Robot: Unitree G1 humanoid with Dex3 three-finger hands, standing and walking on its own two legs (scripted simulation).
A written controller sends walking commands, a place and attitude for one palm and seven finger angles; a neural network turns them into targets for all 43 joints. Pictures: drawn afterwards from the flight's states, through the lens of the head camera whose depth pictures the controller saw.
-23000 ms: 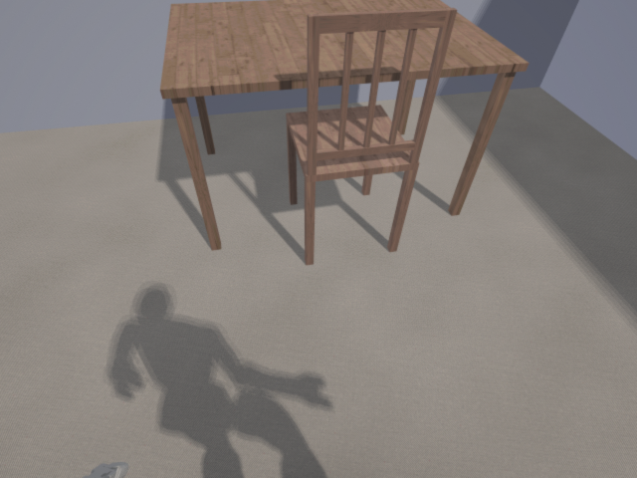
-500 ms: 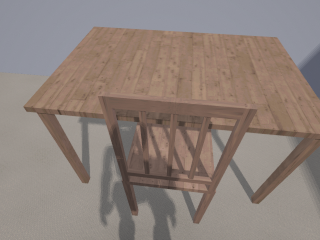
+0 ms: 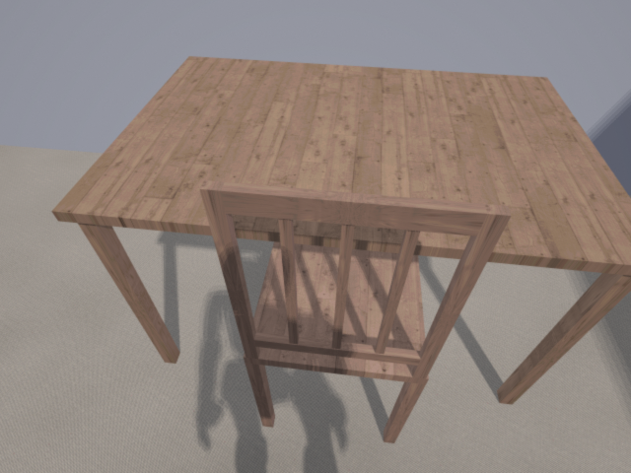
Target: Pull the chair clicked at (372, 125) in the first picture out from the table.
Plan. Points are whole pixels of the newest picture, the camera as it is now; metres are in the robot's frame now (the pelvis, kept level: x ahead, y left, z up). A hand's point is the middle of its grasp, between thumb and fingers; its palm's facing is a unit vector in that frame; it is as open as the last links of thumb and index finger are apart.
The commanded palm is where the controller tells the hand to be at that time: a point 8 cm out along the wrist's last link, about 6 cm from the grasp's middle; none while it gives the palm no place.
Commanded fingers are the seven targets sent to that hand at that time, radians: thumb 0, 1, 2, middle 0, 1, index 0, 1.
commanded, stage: look again from close up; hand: left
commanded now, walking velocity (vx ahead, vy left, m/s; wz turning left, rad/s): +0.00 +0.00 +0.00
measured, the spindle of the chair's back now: (341, 295) +0.41 -0.01 -0.05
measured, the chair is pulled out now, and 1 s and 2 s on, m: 0.00 0.00 0.00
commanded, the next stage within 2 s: raise the hand toward the chair's back in 0.32 s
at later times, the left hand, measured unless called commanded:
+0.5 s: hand out of the picture +0.00 +0.18 -0.15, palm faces +0.14 -0.96 -0.22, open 7.2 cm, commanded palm +0.10 +0.21 -0.07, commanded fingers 0.00 0.78 0.85 -0.19 -0.28 -0.19 -0.28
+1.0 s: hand out of the picture +0.11 +0.20 -0.07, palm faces +0.11 -0.99 -0.06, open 10.6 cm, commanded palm +0.12 +0.23 -0.06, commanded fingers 0.00 0.20 0.60 -0.13 -0.19 -0.13 -0.19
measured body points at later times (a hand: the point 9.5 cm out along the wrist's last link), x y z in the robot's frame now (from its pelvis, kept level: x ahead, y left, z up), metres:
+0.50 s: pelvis -0.01 +0.00 +0.00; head +0.00 -0.01 +0.45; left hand -0.01 +0.23 -0.13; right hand -0.01 -0.21 -0.16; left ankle -0.01 +0.12 -0.74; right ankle -0.04 -0.07 -0.74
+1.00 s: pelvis -0.05 +0.01 -0.09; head +0.00 +0.02 +0.35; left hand +0.10 +0.25 -0.06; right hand +0.21 -0.21 -0.12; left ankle -0.01 +0.12 -0.74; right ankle -0.04 -0.07 -0.74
